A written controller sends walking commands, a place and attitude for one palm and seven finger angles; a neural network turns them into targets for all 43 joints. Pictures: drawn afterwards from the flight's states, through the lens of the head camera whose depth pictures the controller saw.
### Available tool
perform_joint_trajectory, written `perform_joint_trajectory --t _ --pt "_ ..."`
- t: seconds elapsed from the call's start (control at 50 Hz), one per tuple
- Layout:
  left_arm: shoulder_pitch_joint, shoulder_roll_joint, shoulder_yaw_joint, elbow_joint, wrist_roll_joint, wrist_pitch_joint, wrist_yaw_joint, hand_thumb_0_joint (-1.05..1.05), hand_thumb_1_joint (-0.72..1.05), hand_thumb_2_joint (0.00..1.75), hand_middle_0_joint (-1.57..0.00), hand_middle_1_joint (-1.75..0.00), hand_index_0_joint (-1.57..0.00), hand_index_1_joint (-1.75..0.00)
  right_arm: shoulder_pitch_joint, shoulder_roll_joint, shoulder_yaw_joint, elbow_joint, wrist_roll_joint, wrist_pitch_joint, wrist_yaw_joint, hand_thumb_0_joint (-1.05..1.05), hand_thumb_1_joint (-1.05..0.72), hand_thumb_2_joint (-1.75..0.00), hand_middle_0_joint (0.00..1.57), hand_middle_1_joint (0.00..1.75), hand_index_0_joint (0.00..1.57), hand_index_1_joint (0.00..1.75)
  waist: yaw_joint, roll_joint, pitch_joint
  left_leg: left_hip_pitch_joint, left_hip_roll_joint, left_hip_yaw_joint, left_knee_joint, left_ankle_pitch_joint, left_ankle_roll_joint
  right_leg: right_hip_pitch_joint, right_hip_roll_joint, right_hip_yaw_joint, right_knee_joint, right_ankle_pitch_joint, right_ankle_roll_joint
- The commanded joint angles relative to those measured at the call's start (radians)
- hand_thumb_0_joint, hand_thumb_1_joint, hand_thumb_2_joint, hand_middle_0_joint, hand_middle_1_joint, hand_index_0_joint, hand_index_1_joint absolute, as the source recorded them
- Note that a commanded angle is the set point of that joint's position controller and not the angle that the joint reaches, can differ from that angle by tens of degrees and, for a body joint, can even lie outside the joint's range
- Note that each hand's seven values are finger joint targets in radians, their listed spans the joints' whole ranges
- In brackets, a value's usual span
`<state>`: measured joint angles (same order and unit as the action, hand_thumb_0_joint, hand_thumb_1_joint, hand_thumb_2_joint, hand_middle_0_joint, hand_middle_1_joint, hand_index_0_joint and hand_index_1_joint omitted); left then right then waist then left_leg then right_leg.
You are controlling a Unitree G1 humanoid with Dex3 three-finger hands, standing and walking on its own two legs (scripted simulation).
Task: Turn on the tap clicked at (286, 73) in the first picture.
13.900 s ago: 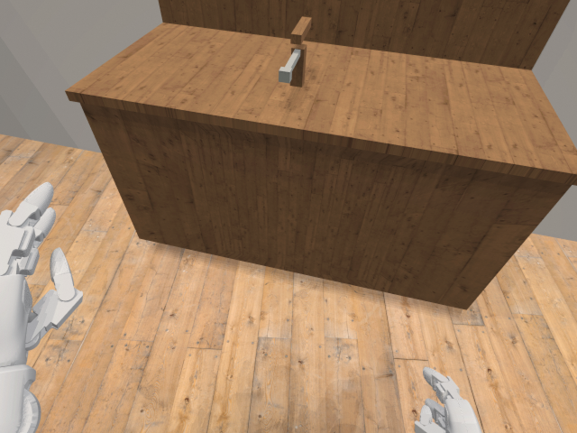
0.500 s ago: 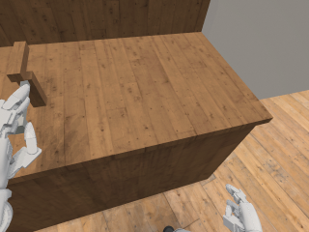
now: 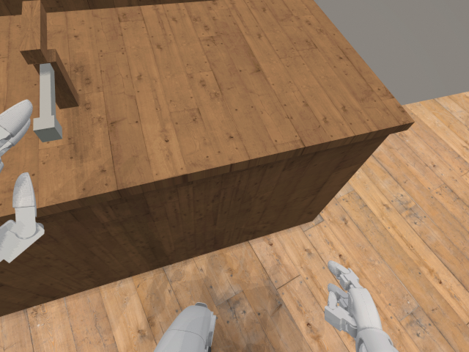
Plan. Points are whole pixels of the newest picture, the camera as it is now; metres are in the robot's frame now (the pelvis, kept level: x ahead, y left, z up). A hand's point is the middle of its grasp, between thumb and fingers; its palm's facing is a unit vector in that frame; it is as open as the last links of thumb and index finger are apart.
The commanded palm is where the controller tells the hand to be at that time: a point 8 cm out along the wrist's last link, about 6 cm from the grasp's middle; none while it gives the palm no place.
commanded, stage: come to a stop and stand still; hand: left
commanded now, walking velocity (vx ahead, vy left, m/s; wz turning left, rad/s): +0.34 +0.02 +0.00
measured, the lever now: (48, 128) +0.38 +0.34 +0.10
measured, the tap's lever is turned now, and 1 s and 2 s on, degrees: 0 0 0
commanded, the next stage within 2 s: look again from close up in 1.32 s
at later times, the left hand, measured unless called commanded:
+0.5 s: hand out of the picture +0.11 +0.29 +0.16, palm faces +0.44 -0.81 -0.40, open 7.4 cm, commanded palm +0.06 +0.30 +0.18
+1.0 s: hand out of the picture +0.04 +0.29 +0.14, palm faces +0.44 -0.82 -0.36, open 7.4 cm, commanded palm -0.01 +0.31 +0.18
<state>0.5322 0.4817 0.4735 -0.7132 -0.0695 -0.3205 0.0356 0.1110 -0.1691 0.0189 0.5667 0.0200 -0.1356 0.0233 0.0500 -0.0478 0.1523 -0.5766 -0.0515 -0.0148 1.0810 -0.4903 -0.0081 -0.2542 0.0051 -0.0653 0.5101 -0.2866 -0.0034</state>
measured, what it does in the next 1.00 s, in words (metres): walks backwards: left foot, then left foot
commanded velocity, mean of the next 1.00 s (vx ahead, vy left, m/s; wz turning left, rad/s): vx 0.18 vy -0.02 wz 0.00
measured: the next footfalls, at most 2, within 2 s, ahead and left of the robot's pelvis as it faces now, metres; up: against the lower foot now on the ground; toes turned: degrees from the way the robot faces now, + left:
left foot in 0.08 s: +0.03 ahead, +0.12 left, +0.00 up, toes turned +0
left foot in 0.52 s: -0.11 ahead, +0.14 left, +0.00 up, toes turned +3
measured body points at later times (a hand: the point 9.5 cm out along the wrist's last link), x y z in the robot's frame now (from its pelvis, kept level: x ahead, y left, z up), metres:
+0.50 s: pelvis -0.09 +0.02 -0.02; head -0.11 +0.05 +0.43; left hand +0.08 +0.33 +0.18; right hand +0.04 -0.22 -0.10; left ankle -0.14 +0.13 -0.69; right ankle -0.02 -0.07 -0.73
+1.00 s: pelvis -0.16 +0.02 -0.01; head -0.15 +0.04 +0.44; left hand +0.01 +0.33 +0.16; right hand -0.01 -0.20 -0.10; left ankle -0.15 +0.15 -0.68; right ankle -0.10 -0.03 -0.73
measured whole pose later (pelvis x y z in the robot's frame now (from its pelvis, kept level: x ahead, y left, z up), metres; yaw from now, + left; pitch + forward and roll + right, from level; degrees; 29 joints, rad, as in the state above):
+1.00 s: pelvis -0.16 +0.02 -0.01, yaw +3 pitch -2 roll +0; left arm 0.45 0.34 0.37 -0.45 -0.04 -0.18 0.08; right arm 0.29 -0.20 -0.01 0.63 0.01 -0.11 0.01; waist 0.03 -0.05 0.06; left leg -0.47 0.01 -0.01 1.06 -0.33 0.03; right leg -0.32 0.06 -0.10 0.60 -0.24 -0.12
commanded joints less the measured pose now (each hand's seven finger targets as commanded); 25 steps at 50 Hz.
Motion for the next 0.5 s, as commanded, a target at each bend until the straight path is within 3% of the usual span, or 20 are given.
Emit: perform_joint_trajectory --t 0.0,0.02,0.04,0.06,0.08,0.1,0.12,0.16,0.18,0.22,0.24,0.26,0.28,0.3,0.32,0.36,0.38,0.42,0.46,0.48 --pt "-0.048 0.097 0.123 0.007 0.019 0.034 0.074 0.0 0.9 0.9 -0.2 -0.3 -0.2 -0.3 0.0 -0.101 -0.038 -0.122 0.001 -0.021 -0.03 0.0 -0.9 -0.9 0.2 0.3 0.2 0.3 -0.084 0.163 -0.248 0.286 0.042 0.016 -0.522 0.22 0.0 -0.021 -0.192 0.062 0.106 0.407 -0.083" --pt "-0.083 0.098 0.111 -0.004 0.03 0.027 0.087 0.0 0.9 0.9 -0.2 -0.3 -0.2 -0.3 0.006 -0.121 -0.062 -0.11 -0.001 -0.045 -0.038 0.0 -0.9 -0.9 0.2 0.3 0.2 0.3 -0.074 0.273 -0.249 0.374 0.029 0.058 -0.683 0.378 0.002 -0.007 -0.143 0.058 0.155 0.356 -0.064" --pt "-0.109 0.063 0.058 0.014 0.038 0.027 0.098 0.0 0.9 0.9 -0.2 -0.3 -0.2 -0.3 0.028 -0.122 -0.071 -0.101 -0.008 -0.065 -0.04 0.0 -0.9 -0.9 0.2 0.3 0.2 0.3 -0.064 0.336 -0.245 0.468 0.089 0.036 -0.72 0.5 0.03 -0.066 -0.106 0.046 0.22 0.172 -0.05" --pt "-0.183 0.064 0.037 -0.046 0.042 0.031 0.106 0.0 0.9 0.9 -0.2 -0.3 -0.2 -0.3 0.055 -0.139 -0.091 -0.104 -0.007 -0.078 -0.043 0.0 -0.9 -0.9 0.2 0.3 0.2 0.3 -0.056 0.348 -0.253 0.538 0.187 -0.045 -0.727 0.602 0.074 -0.123 -0.066 0.04 0.315 -0.031 -0.037" --pt "-0.172 0.066 0.036 -0.038 0.049 0.043 0.104 0.0 0.9 0.9 -0.2 -0.3 -0.2 -0.3 0.082 -0.16 -0.109 -0.126 0.009 -0.082 -0.048 0.0 -0.9 -0.9 0.2 0.3 0.2 0.3 -0.057 0.28 -0.228 0.577 0.267 -0.139 -0.672 0.732 0.127 -0.23 -0.017 0.032 0.406 -0.186 -0.021" --pt "-0.159 0.076 0.044 -0.034 0.069 0.053 0.099 0.0 0.9 0.9 -0.2 -0.3 -0.2 -0.3 0.08 -0.166 -0.108 -0.138 0.006 -0.076 -0.042 0.0 -0.9 -0.9 0.2 0.3 0.2 0.3 -0.047 0.205 -0.237 0.529 0.261 -0.178 -0.612 0.794 0.154 -0.234 0.013 0.024 0.389 -0.218 -0.015" --pt "-0.238 0.112 0.035 -0.144 0.054 0.05 0.087 0.0 0.9 0.9 -0.2 -0.3 -0.2 -0.3 0.028 -0.143 -0.08 -0.15 -0.009 -0.073 -0.029 0.0 -0.9 -0.9 0.2 0.3 0.2 0.3 -0.073 0.312 -0.222 0.391 0.274 -0.349 -0.678 0.673 0.151 -0.177 -0.003 0.062 0.386 -0.225 -0.008" --pt "-0.246 0.089 0.023 -0.156 0.063 0.043 0.079 0.0 0.9 0.9 -0.2 -0.3 -0.2 -0.3 0.006 -0.159 -0.089 -0.141 -0.004 -0.073 -0.008 0.0 -0.9 -0.9 0.2 0.3 0.2 0.3 -0.064 0.24 -0.205 0.284 0.257 -0.286 -0.664 0.51 0.163 -0.058 -0.003 0.075 0.294 -0.122 -0.016" --pt "-0.236 0.112 0.037 -0.198 0.068 0.04 0.078 0.0 0.9 0.9 -0.2 -0.3 -0.2 -0.3 0.018 -0.165 -0.091 -0.146 0.007 -0.074 0.001 0.0 -0.9 -0.9 0.2 0.3 0.2 0.3 -0.049 0.238 -0.238 0.285 0.227 -0.217 -0.643 0.412 0.149 -0.006 0.006 0.038 0.225 -0.072 -0.02" --pt "-0.138 0.115 0.066 -0.128 0.05 0.039 0.065 0.0 0.9 0.9 -0.2 -0.3 -0.2 -0.3 0.027 -0.173 -0.096 -0.154 0.012 -0.068 0.008 0.0 -0.9 -0.9 0.2 0.3 0.2 0.3 -0.04 0.229 -0.247 0.159 0.193 -0.177 -0.605 0.06 0.129 0.133 0.016 -0.002 0.111 -0.007 -0.031" --pt "-0.092 0.138 0.098 -0.069 0.045 0.042 0.059 0.0 0.9 0.9 -0.2 -0.3 -0.2 -0.3 0.021 -0.162 -0.086 -0.157 0.013 -0.055 0.012 0.0 -0.9 -0.9 0.2 0.3 0.2 0.3 -0.031 0.178 -0.237 0.062 0.175 -0.157 -0.565 -0.088 0.12 0.209 0.007 0.0 0.071 -0.009 -0.037" --pt "-0.07 0.143 0.113 -0.013 0.042 0.044 0.052 0.0 0.9 0.9 -0.2 -0.3 -0.2 -0.3 0.028 -0.155 -0.085 -0.152 0.016 -0.035 0.012 0.0 -0.9 -0.9 0.2 0.3 0.2 0.3 -0.028 0.081 -0.223 -0.009 0.123 -0.092 -0.42 -0.143 0.102 0.235 -0.028 0.029 0.029 -0.046 -0.071" --pt "-0.044 0.152 0.13 0.064 0.036 0.051 0.043 0.0 0.9 0.9 -0.2 -0.3 -0.2 -0.3 0.04 -0.149 -0.089 -0.155 0.019 -0.017 0.011 0.0 -0.9 -0.9 0.2 0.3 0.2 0.3 -0.026 -0.078 -0.206 -0.037 0.036 0.001 -0.132 -0.112 0.073 0.183 -0.113 0.147 -0.074 -0.1 -0.129" --pt "-0.075 0.12 0.112 0.097 0.013 0.06 0.032 0.0 0.9 0.9 -0.2 -0.3 -0.2 -0.3 0.058 -0.161 -0.111 -0.158 0.041 -0.011 0.003 0.0 -0.9 -0.9 0.2 0.3 0.2 0.3 -0.031 -0.285 -0.193 0.0 -0.024 0.048 0.198 -0.041 0.035 -0.002 -0.264 0.399 -0.198 -0.257 -0.221" --pt "-0.126 0.101 0.098 0.125 0.0 0.067 0.021 0.0 0.9 0.9 -0.2 -0.3 -0.2 -0.3 0.055 -0.177 -0.113 -0.154 0.038 -0.012 -0.007 0.0 -0.9 -0.9 0.2 0.3 0.2 0.3 -0.043 -0.299 -0.118 0.048 0.007 -0.023 0.349 0.053 0.017 -0.253 -0.309 0.477 -0.282 -0.331 -0.244" --pt "-0.175 0.118 0.107 0.148 0.008 0.078 0.019 0.0 0.9 0.9 -0.2 -0.3 -0.2 -0.3 0.034 -0.149 -0.095 -0.121 0.022 0.0 -0.013 0.0 -0.9 -0.9 0.2 0.3 0.2 0.3 -0.076 -0.144 -0.082 0.147 0.091 -0.083 0.421 0.117 0.018 -0.51 -0.31 0.436 -0.259 -0.405 -0.253" --pt "-0.226 0.119 0.087 0.13 0.011 0.079 0.016 0.0 0.9 0.9 -0.2 -0.3 -0.2 -0.3 0.017 -0.13 -0.082 -0.125 0.015 0.01 -0.017 0.0 -0.9 -0.9 0.2 0.3 0.2 0.3 -0.078 -0.044 -0.08 0.159 0.108 -0.07 0.303 0.096 0.027 -0.498 -0.3 0.372 -0.225 -0.381 -0.24" --pt "-0.228 0.101 0.058 0.138 0.025 0.081 0.03 0.0 0.9 0.9 -0.2 -0.3 -0.2 -0.3 0.04 -0.119 -0.062 -0.106 0.005 -0.003 -0.023 0.0 -0.9 -0.9 0.2 0.3 0.2 0.3 -0.071 -0.018 -0.146 0.234 0.098 0.006 0.019 0.125 0.045 -0.433 -0.224 0.273 -0.143 -0.349 -0.176" --pt "-0.295 0.082 0.017 0.042 0.035 0.073 0.045 0.0 0.9 0.9 -0.2 -0.3 -0.2 -0.3 0.064 -0.127 -0.067 -0.101 0.0 -0.046 -0.032 0.0 -0.9 -0.9 0.2 0.3 0.2 0.3 -0.056 -0.005 -0.217 0.332 0.06 0.058 -0.333 0.125 0.069 -0.317 -0.19 0.258 -0.06 -0.267 -0.151" --pt "-0.307 0.07 -0.01 -0.014 0.037 0.068 0.052 0.0 0.9 0.9 -0.2 -0.3 -0.2 -0.3 0.073 -0.13 -0.065 -0.109 0.001 -0.072 -0.043 0.0 -0.9 -0.9 0.2 0.3 0.2 0.3 -0.051 0.061 -0.217 0.397 0.046 0.077 -0.563 0.166 0.074 -0.271 -0.142 0.202 0.016 -0.209 -0.123"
